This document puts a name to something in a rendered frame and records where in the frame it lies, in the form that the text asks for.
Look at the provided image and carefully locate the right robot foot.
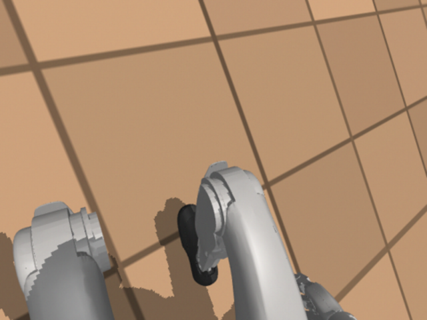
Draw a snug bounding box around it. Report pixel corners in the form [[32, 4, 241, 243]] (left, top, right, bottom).
[[177, 204, 218, 286]]

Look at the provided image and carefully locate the right robot hand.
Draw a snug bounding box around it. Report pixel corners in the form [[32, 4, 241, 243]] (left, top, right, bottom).
[[294, 272, 344, 320]]

